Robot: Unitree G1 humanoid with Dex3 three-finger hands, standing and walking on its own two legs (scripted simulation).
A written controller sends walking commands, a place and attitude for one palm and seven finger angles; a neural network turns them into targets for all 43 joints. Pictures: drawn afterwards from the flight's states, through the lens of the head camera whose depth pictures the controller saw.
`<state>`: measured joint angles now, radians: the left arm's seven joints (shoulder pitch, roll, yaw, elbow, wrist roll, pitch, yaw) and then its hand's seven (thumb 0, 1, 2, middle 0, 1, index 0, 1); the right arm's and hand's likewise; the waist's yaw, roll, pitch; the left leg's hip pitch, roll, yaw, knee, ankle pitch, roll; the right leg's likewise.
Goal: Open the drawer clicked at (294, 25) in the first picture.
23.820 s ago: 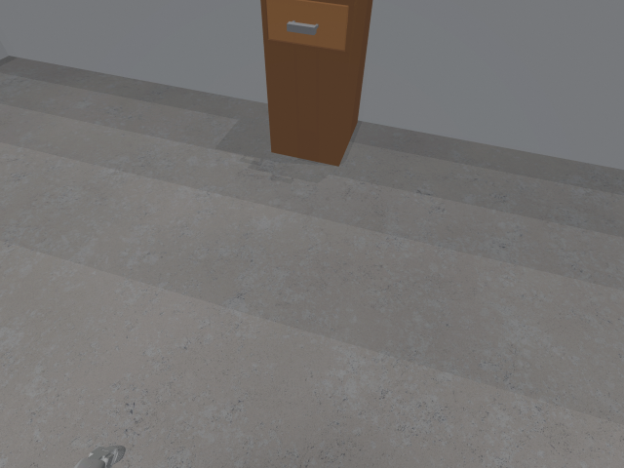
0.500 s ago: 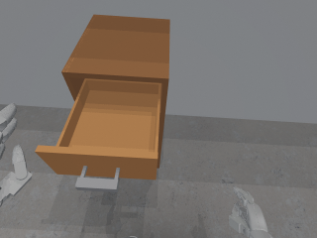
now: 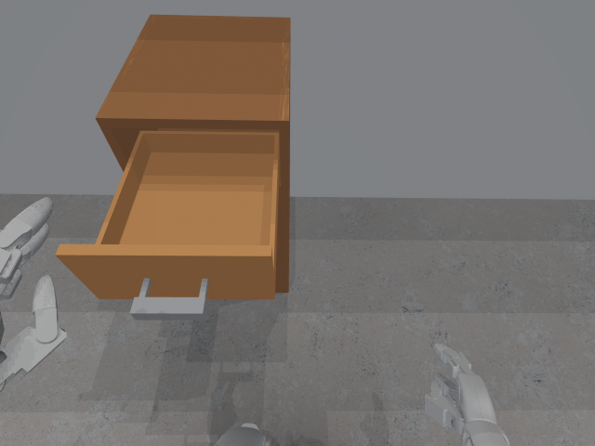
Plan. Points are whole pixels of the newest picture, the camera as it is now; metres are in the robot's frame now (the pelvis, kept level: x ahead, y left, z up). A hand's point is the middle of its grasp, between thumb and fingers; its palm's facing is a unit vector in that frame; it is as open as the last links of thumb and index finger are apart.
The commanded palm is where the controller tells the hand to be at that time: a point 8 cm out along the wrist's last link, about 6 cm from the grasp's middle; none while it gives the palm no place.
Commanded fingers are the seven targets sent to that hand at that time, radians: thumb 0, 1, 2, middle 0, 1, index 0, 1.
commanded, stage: step back with the hand held close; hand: left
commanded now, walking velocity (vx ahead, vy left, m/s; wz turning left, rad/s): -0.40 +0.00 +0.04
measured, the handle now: (173, 296) +0.35 +0.23 -0.09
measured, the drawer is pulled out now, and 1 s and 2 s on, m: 0.30 0.30 0.30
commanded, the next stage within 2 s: stop stepping back and stand still in 0.20 s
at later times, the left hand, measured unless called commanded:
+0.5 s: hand out of the picture +0.03 +0.20 +0.17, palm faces +0.35 -0.81 -0.47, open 7.4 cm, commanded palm -0.03 +0.25 +0.18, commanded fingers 0.00 0.90 0.90 -0.20 -0.30 -0.20 -0.30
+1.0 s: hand out of the picture -0.03 +0.21 +0.16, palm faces +0.44 -0.80 -0.41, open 7.5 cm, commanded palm -0.09 +0.25 +0.18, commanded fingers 0.00 0.90 0.90 -0.20 -0.30 -0.20 -0.30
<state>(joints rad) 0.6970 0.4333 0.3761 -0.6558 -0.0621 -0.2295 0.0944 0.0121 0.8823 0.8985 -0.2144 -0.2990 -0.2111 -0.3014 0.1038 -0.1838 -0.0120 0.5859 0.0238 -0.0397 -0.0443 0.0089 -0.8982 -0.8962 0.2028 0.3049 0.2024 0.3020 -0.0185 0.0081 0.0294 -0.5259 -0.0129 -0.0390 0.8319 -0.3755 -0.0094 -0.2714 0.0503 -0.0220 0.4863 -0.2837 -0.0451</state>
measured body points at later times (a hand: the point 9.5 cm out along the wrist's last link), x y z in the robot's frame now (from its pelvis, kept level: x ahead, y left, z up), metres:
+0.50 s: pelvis -0.15 -0.04 +0.00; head -0.14 -0.04 +0.44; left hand +0.00 +0.24 +0.19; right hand +0.02 -0.25 -0.10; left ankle -0.10 +0.10 -0.68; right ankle -0.15 -0.14 -0.74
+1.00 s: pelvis -0.20 -0.04 +0.00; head -0.21 -0.04 +0.45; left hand -0.06 +0.25 +0.19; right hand -0.03 -0.27 -0.09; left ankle -0.19 +0.08 -0.73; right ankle -0.16 -0.13 -0.74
